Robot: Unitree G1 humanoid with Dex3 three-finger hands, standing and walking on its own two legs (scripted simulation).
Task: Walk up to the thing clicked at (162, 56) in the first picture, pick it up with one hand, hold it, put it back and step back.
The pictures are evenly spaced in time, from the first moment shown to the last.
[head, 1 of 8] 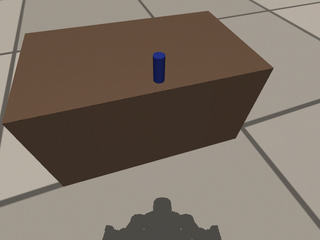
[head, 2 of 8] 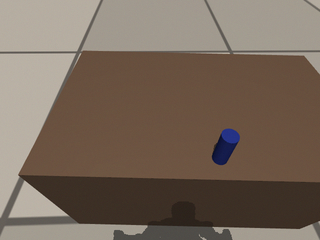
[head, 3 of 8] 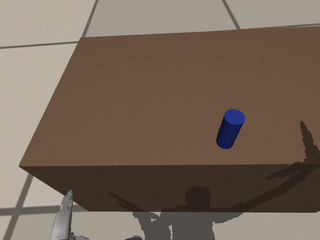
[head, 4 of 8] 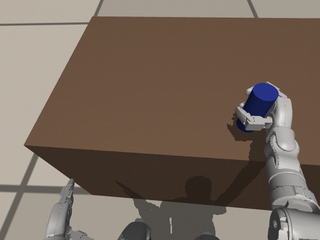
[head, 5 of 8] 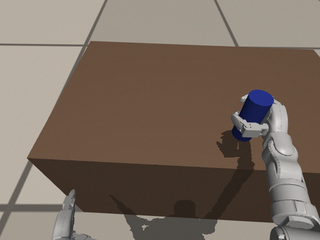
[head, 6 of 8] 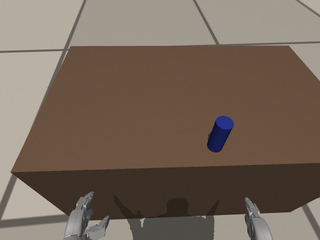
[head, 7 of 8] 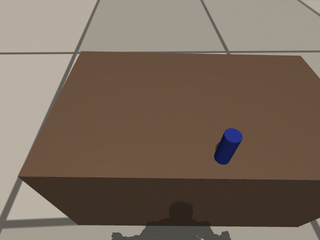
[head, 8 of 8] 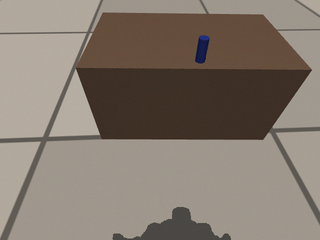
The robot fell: no
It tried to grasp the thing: yes
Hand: right
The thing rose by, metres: 0.23
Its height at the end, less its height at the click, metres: +0.00
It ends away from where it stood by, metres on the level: 0.01
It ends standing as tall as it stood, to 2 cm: yes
